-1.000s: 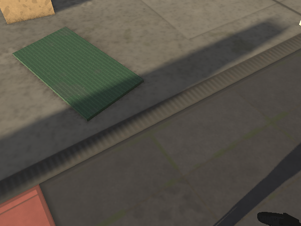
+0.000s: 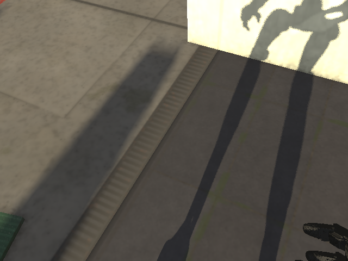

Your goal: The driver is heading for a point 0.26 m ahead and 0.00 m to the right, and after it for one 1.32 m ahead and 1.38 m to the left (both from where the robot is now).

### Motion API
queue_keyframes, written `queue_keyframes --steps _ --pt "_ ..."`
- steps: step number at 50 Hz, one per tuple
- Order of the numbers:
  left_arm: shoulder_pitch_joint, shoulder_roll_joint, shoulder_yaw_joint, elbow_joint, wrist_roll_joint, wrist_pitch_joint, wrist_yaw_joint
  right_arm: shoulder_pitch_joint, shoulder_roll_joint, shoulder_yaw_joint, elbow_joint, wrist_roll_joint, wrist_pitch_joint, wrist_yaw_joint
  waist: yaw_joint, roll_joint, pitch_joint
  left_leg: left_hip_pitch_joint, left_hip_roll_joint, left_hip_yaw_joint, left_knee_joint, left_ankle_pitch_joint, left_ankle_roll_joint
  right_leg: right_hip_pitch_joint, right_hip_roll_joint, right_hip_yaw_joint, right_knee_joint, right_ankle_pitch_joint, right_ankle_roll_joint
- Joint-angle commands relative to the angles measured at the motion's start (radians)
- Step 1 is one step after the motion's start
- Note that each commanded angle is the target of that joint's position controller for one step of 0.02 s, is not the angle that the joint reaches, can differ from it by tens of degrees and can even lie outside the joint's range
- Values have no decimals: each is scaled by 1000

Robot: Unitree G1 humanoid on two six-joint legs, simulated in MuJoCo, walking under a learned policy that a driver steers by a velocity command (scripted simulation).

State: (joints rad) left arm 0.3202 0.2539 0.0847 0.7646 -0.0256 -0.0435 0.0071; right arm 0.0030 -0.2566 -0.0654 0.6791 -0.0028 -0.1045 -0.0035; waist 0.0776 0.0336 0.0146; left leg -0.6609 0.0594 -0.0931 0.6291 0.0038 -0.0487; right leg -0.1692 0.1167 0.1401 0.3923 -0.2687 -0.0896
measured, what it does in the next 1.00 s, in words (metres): walks ahead, turning left: left foot, then right foot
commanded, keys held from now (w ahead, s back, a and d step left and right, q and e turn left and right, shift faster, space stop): w+e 0.02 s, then q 0.98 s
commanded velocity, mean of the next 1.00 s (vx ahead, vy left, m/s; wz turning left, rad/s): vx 0.13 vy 0.00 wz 0.30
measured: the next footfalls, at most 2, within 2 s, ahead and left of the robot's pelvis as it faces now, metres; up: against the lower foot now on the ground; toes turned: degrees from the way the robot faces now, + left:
left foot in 0.10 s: +0.25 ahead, +0.13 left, +0.00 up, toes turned -5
right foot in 0.52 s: +0.26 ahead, -0.09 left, +0.00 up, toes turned +11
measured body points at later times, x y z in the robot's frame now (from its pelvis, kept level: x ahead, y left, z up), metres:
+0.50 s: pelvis +0.16 +0.02 -0.01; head +0.20 +0.02 +0.44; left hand +0.34 +0.29 -0.09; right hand +0.30 -0.25 -0.12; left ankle +0.21 +0.14 -0.74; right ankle +0.22 -0.10 -0.74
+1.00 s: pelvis +0.16 +0.05 -0.01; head +0.19 +0.09 +0.43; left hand +0.18 +0.37 -0.12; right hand +0.43 -0.13 -0.09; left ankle +0.13 +0.14 -0.74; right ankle +0.20 -0.10 -0.69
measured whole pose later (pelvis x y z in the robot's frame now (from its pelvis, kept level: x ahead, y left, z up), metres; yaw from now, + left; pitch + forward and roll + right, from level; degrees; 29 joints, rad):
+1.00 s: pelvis +0.16 +0.05 -0.01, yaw +23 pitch +3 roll -1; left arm 0.16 0.31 0.10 0.70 0.01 0.02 0.04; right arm 0.16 -0.28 -0.07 0.61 -0.01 0.04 0.01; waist 0.02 -0.04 0.03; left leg -0.35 -0.02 -0.01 0.59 -0.30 0.05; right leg -0.47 -0.08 -0.02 0.98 -0.51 0.06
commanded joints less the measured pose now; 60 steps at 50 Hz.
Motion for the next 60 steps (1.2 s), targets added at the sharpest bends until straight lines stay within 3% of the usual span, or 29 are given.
queue_keyframes --steps 1,3,5,6,7,8,9,11,14,17,21,25,26,27,28,29,31,34,38,42,45,46,47,48,49,51,52,58,60 --pt "30 152 41 -56 -6 -3 7 -107 -87 -21 -97 12 -25 16 3 -127 -42 127 -64 31 -97 9 12 -16 -233 224 -40 197 -138" --pt "29 143 39 -54 6 5 15 -65 -102 -27 -87 1 -37 25 -14 -154 -48 157 -71 56 -145 -15 45 60 -249 228 44 331 -109" --pt "-6 113 29 -72 10 2 17 61 -123 -38 -57 -27 -51 25 -80 -162 -124 362 -66 80 -212 139 108 70 -180 171 218 593 -44" --pt "-34 76 14 -108 28 -5 18 187 -171 -46 -45 -48 -54 22 -131 -88 -253 607 76 -49 -135 476 180 -41 -126 112 441 467 5" --pt "153 42 0 -78 22 -15 14 288 -208 -55 -6 -53 -41 26 -97 202 -406 958 316 -385 -105 699 406 -342 12 39 811 -156 95" --pt "198 105 3 -58 21 -17 6 311 -161 -45 15 -6 -25 32 -95 232 -440 965 360 -567 -184 496 442 -444 -12 63 921 -390 118" --pt "87 156 16 -77 15 -8 5 236 -125 -33 -12 13 -9 29 -113 130 -301 868 300 -472 -200 368 394 -509 -68 41 978 -329 138" --pt "-92 141 13 -128 41 6 13 141 -87 -10 -33 6 19 24 -103 -9 -153 633 208 -321 -230 406 336 -506 -127 -23 878 -239 149" --pt "-93 68 -2 -146 35 16 23 116 -133 -26 -25 -4 41 14 -48 69 -132 469 112 -213 -254 502 292 -362 -131 -74 615 -231 157" --pt "-94 61 -7 -134 29 24 35 127 -188 -51 -28 6 69 -2 -47 97 -200 428 98 -204 -259 429 296 -254 -97 -90 464 -139 166" --pt "-171 77 -1 -153 26 43 33 130 -179 -56 -40 23 104 -17 -67 108 -178 361 79 -273 -292 0 264 -203 -79 -69 351 -44 154" --pt "-151 78 11 -156 27 22 18 128 -150 -50 -56 26 126 -27 -35 113 -135 298 21 -315 -213 -154 202 -43 -83 -81 47 87 111" --pt "-112 131 25 -159 40 19 22 153 -112 -39 -62 20 126 -29 -36 41 -158 210 -21 -276 -106 -292 150 72 -224 19 5 114 61" --pt "-127 221 43 -168 69 27 28 182 -68 -28 -84 22 121 -30 -79 -233 -134 29 -172 -79 110 -539 86 116 -440 248 -53 268 -67" --pt "-117 198 43 -167 89 22 23 183 -138 -48 -95 10 108 -28 -67 -320 -140 -12 -146 -24 349 -649 42 52 -558 394 -91 364 -190" --pt "-159 147 28 -183 77 17 28 206 -191 -69 -74 14 110 -24 -82 -235 -126 -10 -114 -43 487 -594 20 32 -522 325 -79 378 -192" --pt "-244 102 16 -192 44 17 32 245 -186 -77 -35 17 137 -31 -113 -158 -89 -16 -93 -21 591 -486 -14 8 -407 142 -48 368 -109" --pt "-225 111 15 -179 44 27 39 204 -125 -58 -62 26 154 -25 -92 -166 -68 -8 -83 35 580 -394 -45 -4 -358 10 -54 435 -106" --pt "-179 154 32 -158 41 43 49 117 -86 -31 -118 22 153 -7 -47 -207 -109 70 -38 80 344 -392 -50 59 -388 -45 -41 434 -123" --pt "-166 198 49 -144 23 47 39 120 -115 -37 -137 24 156 14 -41 -239 -120 216 -45 141 146 -390 -9 36 -427 -71 -21 417 -119" --pt "-175 191 49 -130 -3 45 36 204 -117 -49 -112 21 160 23 -93 -216 -120 393 -88 182 -135 -219 62 -16 -404 -126 86 340 -44" --pt "-123 156 41 -107 4 43 31 243 -150 -62 -104 18 158 15 -96 -129 -124 525 -72 116 -218 -83 98 -117 -363 -190 198 228 28" --pt "-116 87 19 -140 55 41 23 270 -275 -91 -124 12 153 -2 -69 192 -134 706 196 -243 -231 306 199 -398 -242 -299 519 -200 138" --pt "-203 101 18 -186 59 35 30 255 -307 -89 -147 -22 136 3 -115 284 -153 659 350 -428 -246 450 405 -568 -131 -176 734 -430 176" --pt "-258 151 31 -188 38 34 36 264 -266 -78 -141 -34 119 8 -155 172 -166 625 305 -385 -273 326 414 -568 -146 -95 828 -387 168" --pt "-236 153 39 -156 36 44 51 169 -207 -60 -135 -1 110 -3 -96 77 -113 577 187 -257 -260 180 296 -572 -169 -68 804 -221 158" --pt "-219 159 43 -152 41 49 56 135 -189 -51 -139 16 116 -9 -78 93 -106 544 162 -233 -261 176 275 -546 -167 -67 786 -172 164" --pt "-221 111 25 -148 32 40 43 156 -194 -50 -130 11 124 -31 -81 96 -133 536 114 -257 -262 84 271 -466 -119 -61 595 -64 178" --pt "-231 112 22 -149 27 33 32 172 -199 -53 -128 16 126 -33 -96 108 -138 508 97 -306 -307 -256 275 -420 -112 -61 486 -49 172"
Velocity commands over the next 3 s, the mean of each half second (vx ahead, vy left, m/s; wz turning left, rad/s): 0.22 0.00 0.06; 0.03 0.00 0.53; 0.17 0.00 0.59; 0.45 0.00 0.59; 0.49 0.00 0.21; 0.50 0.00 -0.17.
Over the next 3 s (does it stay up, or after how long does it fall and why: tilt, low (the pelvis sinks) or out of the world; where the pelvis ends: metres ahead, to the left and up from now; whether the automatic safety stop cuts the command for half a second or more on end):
stays up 0.59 0.78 0.01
